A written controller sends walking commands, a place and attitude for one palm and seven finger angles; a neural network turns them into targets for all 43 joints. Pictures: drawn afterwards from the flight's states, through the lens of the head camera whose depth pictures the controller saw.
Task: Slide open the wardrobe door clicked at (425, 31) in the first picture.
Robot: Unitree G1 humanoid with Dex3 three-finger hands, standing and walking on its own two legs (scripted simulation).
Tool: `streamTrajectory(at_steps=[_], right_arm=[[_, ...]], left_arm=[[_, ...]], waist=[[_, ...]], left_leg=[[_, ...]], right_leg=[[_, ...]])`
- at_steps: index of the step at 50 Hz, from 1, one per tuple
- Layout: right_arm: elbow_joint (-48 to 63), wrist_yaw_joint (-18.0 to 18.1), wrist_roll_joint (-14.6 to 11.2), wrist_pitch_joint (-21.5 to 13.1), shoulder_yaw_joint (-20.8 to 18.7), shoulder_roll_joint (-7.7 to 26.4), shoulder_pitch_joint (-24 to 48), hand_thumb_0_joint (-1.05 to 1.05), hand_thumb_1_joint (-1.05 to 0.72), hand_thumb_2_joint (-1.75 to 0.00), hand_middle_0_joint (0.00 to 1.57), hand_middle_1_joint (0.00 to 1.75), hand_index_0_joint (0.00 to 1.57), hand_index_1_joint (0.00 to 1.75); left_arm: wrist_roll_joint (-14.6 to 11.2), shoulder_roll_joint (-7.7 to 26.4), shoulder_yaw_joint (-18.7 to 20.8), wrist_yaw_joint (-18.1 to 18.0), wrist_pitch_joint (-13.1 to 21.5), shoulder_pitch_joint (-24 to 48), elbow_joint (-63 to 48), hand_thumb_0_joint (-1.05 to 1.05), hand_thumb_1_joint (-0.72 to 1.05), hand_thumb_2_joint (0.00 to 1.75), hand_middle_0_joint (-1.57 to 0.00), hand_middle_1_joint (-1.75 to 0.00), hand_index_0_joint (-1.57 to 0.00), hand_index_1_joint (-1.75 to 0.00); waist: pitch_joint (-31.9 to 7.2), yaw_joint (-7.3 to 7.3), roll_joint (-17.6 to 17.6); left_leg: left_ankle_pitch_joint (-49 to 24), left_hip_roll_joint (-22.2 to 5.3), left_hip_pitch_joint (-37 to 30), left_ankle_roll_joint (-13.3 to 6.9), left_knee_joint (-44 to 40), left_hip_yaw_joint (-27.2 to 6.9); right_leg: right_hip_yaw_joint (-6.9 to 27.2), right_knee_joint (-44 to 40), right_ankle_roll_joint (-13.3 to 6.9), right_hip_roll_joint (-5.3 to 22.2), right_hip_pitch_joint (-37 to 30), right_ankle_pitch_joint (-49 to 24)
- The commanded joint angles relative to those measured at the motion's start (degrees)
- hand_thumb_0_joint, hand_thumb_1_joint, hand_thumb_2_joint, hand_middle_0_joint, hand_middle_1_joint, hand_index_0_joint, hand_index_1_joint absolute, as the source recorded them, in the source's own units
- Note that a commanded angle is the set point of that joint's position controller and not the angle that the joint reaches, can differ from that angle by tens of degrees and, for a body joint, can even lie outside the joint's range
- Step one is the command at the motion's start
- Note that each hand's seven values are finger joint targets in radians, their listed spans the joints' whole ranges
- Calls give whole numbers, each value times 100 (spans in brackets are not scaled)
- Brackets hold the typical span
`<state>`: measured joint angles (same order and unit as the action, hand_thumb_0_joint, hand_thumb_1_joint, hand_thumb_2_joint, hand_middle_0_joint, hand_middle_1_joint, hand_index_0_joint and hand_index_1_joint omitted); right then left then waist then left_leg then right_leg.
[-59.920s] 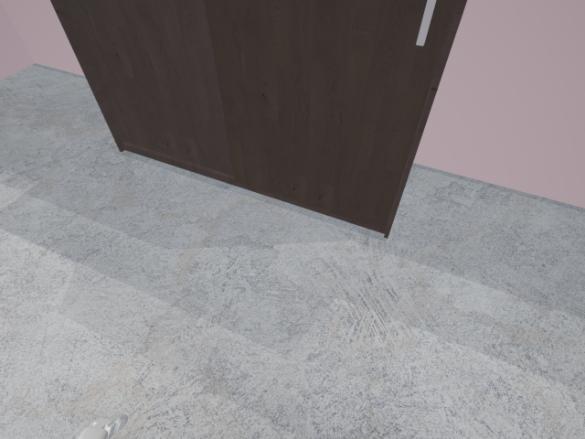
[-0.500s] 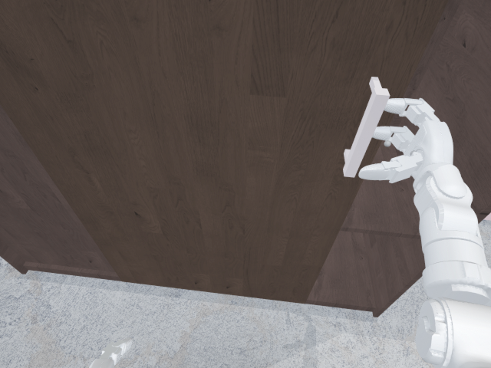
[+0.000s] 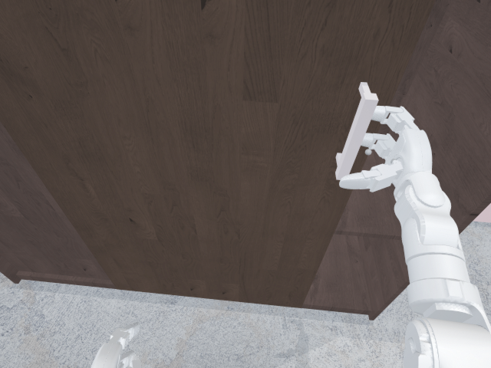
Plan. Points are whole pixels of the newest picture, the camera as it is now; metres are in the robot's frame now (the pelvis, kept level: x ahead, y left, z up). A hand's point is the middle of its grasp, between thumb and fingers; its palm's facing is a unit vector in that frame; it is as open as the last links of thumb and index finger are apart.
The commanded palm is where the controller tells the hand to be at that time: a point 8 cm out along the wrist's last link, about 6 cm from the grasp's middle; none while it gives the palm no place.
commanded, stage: slide the fingers in behind the handle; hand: right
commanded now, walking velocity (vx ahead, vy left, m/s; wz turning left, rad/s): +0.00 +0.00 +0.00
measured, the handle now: (352, 134) +0.47 -0.15 +0.16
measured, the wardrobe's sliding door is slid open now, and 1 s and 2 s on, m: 0.28 0.28 0.28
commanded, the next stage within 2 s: grip the handle and tug to test in 1.14 s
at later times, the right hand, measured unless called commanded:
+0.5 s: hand (351, 151) +0.41 -0.13 +0.17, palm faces +0.04 +1.00 +0.01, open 14.0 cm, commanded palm +0.39 -0.18 +0.16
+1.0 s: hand (345, 149) +0.41 -0.12 +0.18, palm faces +0.04 +1.00 +0.01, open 14.1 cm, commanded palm +0.39 -0.18 +0.16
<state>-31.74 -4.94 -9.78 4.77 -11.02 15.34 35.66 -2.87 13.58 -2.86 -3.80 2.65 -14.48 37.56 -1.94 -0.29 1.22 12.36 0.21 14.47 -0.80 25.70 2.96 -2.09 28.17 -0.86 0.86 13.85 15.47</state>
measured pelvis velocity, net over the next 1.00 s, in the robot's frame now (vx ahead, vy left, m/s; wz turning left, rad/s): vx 0.00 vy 0.01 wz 0.00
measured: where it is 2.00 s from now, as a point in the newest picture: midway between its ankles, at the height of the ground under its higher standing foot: outside the picture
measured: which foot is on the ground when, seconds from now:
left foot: down 0.00-1.00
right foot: down 0.00-1.00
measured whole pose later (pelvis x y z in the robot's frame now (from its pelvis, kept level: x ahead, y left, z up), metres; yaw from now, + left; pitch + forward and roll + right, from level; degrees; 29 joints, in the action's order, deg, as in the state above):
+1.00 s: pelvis +0.00 +0.01 +0.00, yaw +0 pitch +0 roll +0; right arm -30.3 -0.8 -9.0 5.8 -8.1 11.0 35.6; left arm -2.4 13.1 -2.6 -3.4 1.7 -13.8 38.7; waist -2.0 0.1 1.7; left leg 12.0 0.5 12.9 -1.3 24.6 3.1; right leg -1.9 26.3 -0.3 1.1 12.0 14.6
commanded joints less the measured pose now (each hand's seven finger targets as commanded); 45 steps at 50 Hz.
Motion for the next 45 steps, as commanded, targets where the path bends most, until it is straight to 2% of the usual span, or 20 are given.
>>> streamTrajectory(at_steps=[1,4,7,9,10,12,14,18,19,20,28,30,31,33,35,36,38,39,43,45], right_arm=[[1330,-19,-57,-339,19,653,2815,0,50,-30,30,120,30,120],[1113,57,-36,-271,-287,959,2581,0,50,-30,30,120,30,120],[1316,85,-27,-260,-26,627,2656,0,50,-30,30,120,30,120],[1202,167,12,-264,-233,905,2695,0,50,-30,30,120,30,120],[1301,203,10,-285,-303,974,2797,0,50,-30,30,120,30,120],[1584,207,21,-353,-115,729,2861,0,50,-30,30,120,30,120],[1650,232,15,-415,-270,888,2616,0,50,-30,30,120,30,120],[1494,193,9,-295,-41,572,2419,0,50,-30,30,120,30,120],[1422,197,13,-261,-117,673,2390,0,50,-30,30,120,30,120],[1503,212,-2,-236,-226,778,2427,0,50,-30,30,120,30,120],[1659,250,-9,-242,-27,544,2530,0,50,-30,30,120,30,120],[1719,255,-15,-286,-107,640,2417,0,50,-30,30,120,30,120],[1877,253,1,-310,1,525,2507,0,50,-30,30,120,30,120],[1838,245,-6,-314,205,303,2589,0,50,-30,30,120,30,120],[1729,286,5,-318,-11,574,2517,0,50,-30,30,120,30,120],[1746,268,13,-312,208,344,2642,0,50,-30,30,120,30,120],[1638,276,19,-283,229,338,2760,0,50,-30,30,120,30,120],[1537,301,43,-284,112,505,2802,0,50,-30,30,120,30,120],[1578,311,29,-292,216,285,2768,0,50,-30,30,120,30,120],[1543,345,35,-296,174,335,2769,0,50,-30,30,120,30,120]], left_arm=[[3,724,275,-34,238,336,-747,0,90,90,-20,-30,-20,-30],[22,774,289,-28,180,299,-713,0,90,90,-20,-30,-20,-30],[9,707,273,0,159,387,-780,0,90,90,-20,-30,-20,-30],[25,749,281,-16,125,352,-746,0,90,90,-20,-30,-20,-30],[32,736,276,-22,111,382,-764,0,90,90,-20,-30,-20,-30],[41,676,281,-8,139,416,-808,0,90,90,-20,-30,-20,-30],[49,699,293,1,149,399,-803,0,90,90,-20,-30,-20,-30],[23,670,285,12,127,431,-785,0,90,90,-20,-30,-20,-30],[19,703,292,5,112,411,-774,0,90,90,-20,-30,-20,-30],[27,699,295,-2,108,430,-781,0,90,90,-20,-30,-20,-30],[34,654,275,-19,129,489,-774,0,90,90,-20,-30,-20,-30],[30,661,288,-10,141,495,-784,0,90,90,-20,-30,-20,-30],[35,644,288,0,153,517,-811,0,90,90,-20,-30,-20,-30],[17,630,283,3,172,545,-799,0,90,90,-20,-30,-20,-30],[16,671,299,-15,164,520,-764,0,90,90,-20,-30,-20,-30],[21,639,275,-14,171,563,-778,0,90,90,-20,-30,-20,-30],[19,649,268,-28,178,549,-747,0,90,90,-20,-30,-20,-30],[21,679,275,-43,167,512,-705,0,90,90,-20,-30,-20,-30],[31,635,275,-18,180,511,-712,0,90,90,-20,-30,-20,-30],[35,647,282,-6,170,491,-694,0,90,90,-20,-30,-20,-30]], waist=[[-1648,-121,75],[-1630,-46,-281],[-1561,-69,-96],[-1495,-56,-323],[-1561,-51,-247],[-1790,-34,37],[-1900,30,-77],[-1586,-24,-245],[-1488,-24,-308],[-1548,3,-209],[-1565,-30,-238],[-1674,34,-148],[-1740,13,-60],[-1608,-53,-125],[-1607,-15,-199],[-1525,-66,-137],[-1465,-94,-135],[-1455,-101,-190],[-1614,-64,-82],[-1671,-66,-194]], left_leg=[[-1390,39,-546,-138,-208,-105],[-1461,31,-686,-124,-224,-107],[-1509,23,-658,-126,-212,-118],[-1376,25,-684,-111,-244,-126],[-1359,14,-716,-106,-259,-158],[-1576,12,-813,-126,-220,-174],[-1799,27,-965,-135,-181,-170],[-1753,26,-892,-104,-244,-152],[-1690,21,-884,-103,-276,-141],[-1719,12,-912,-98,-282,-173],[-1639,16,-904,-96,-322,-181],[-1718,7,-991,-111,-300,-194],[-1806,5,-1004,-111,-288,-193],[-1655,21,-875,-100,-318,-170],[-1535,18,-879,-96,-349,-191],[-1463,15,-816,-87,-368,-189],[-1371,14,-746,-87,-390,-192],[-1340,12,-754,-90,-396,-186],[-1504,24,-783,-121,-326,-144],[-1529,24,-801,-112,-315,-142]], right_leg=[[241,-363,-59,0,-634,-1466],[235,-374,-78,12,-502,-1477],[199,-372,-80,-6,-500,-1478],[220,-388,-99,5,-421,-1342],[207,-401,-110,-11,-423,-1299],[159,-374,-101,-33,-570,-1488],[153,-345,-103,-19,-609,-1706],[116,-403,-113,-26,-480,-1519],[122,-417,-118,-10,-460,-1481],[109,-422,-127,-27,-469,-1480],[107,-439,-132,-50,-532,-1395],[103,-435,-127,-45,-571,-1490],[85,-428,-126,-54,-629,-1562],[99,-437,-120,-47,-628,-1430],[106,-450,-131,-32,-604,-1344],[101,-468,-132,-48,-598,-1261],[121,-469,-132,-50,-573,-1180],[139,-463,-133,-36,-582,-1196],[162,-458,-97,-47,-660,-1406],[175,-441,-100,-37,-664,-1449]])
